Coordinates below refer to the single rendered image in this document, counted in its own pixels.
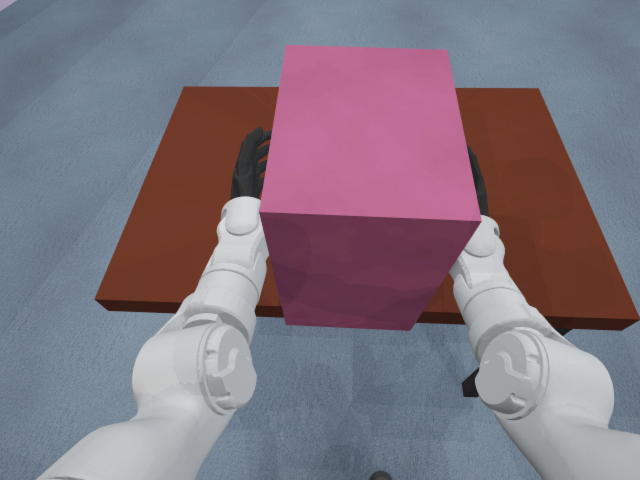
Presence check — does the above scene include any right robot upper arm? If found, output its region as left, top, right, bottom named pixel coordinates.
left=475, top=330, right=640, bottom=480

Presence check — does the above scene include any table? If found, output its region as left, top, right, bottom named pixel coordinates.
left=94, top=86, right=640, bottom=397

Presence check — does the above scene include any left robot forearm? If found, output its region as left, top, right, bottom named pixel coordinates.
left=132, top=196, right=269, bottom=401

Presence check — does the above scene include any robot right hand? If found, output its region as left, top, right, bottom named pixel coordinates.
left=467, top=146, right=489, bottom=217

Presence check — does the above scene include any robot left hand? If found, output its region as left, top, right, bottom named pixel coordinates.
left=230, top=127, right=272, bottom=200

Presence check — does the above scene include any carton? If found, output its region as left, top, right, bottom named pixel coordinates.
left=259, top=45, right=482, bottom=331

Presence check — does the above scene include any left robot upper arm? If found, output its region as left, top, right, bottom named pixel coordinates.
left=36, top=322, right=257, bottom=480

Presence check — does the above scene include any right robot forearm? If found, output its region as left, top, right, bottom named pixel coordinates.
left=449, top=215, right=580, bottom=365

